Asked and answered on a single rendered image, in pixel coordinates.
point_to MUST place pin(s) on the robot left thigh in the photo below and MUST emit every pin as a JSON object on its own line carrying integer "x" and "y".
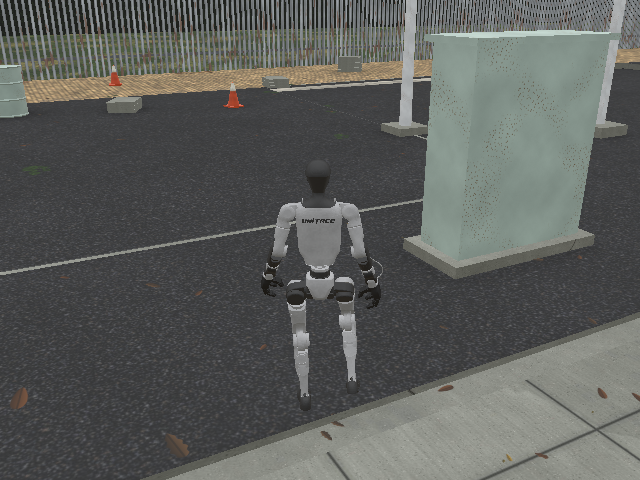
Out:
{"x": 296, "y": 300}

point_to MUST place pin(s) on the robot right upper arm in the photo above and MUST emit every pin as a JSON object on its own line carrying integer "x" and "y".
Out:
{"x": 351, "y": 213}

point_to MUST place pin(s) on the robot left upper arm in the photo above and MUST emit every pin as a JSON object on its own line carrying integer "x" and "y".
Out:
{"x": 286, "y": 214}

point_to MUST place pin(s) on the robot right forearm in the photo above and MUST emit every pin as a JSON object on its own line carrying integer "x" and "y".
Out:
{"x": 367, "y": 269}

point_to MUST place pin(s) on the robot left forearm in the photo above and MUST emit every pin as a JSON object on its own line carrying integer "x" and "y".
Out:
{"x": 271, "y": 265}

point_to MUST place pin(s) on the left robot hand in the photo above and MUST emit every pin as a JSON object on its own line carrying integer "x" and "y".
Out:
{"x": 265, "y": 285}

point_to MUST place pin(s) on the right robot hand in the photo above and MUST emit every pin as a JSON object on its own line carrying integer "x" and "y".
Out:
{"x": 375, "y": 293}

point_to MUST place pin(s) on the left robot foot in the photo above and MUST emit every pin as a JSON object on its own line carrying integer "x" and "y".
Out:
{"x": 305, "y": 402}

